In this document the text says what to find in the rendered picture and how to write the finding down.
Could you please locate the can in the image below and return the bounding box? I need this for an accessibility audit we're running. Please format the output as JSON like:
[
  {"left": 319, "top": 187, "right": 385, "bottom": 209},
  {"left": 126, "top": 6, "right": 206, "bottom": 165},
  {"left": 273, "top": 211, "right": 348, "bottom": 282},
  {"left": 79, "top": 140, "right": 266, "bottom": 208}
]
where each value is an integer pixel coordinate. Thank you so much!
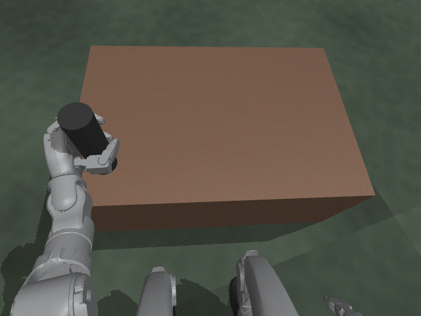
[{"left": 57, "top": 102, "right": 117, "bottom": 174}]

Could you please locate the right robot hand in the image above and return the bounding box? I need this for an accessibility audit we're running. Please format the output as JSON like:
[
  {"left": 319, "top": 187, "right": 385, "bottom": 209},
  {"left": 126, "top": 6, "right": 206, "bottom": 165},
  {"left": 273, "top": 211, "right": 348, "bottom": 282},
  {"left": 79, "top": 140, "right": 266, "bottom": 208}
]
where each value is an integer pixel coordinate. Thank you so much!
[{"left": 322, "top": 296, "right": 362, "bottom": 316}]

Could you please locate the left robot arm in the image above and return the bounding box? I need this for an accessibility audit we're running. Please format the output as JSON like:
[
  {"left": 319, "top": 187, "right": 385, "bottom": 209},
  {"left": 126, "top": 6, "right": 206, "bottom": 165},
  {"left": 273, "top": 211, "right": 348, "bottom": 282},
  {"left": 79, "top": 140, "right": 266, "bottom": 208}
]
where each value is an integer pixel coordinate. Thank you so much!
[{"left": 10, "top": 174, "right": 98, "bottom": 316}]

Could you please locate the left robot hand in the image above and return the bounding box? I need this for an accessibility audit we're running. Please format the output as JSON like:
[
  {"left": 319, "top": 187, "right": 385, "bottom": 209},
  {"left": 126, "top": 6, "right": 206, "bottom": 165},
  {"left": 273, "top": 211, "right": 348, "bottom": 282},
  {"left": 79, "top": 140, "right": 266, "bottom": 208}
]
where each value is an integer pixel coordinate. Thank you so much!
[{"left": 43, "top": 113, "right": 120, "bottom": 179}]

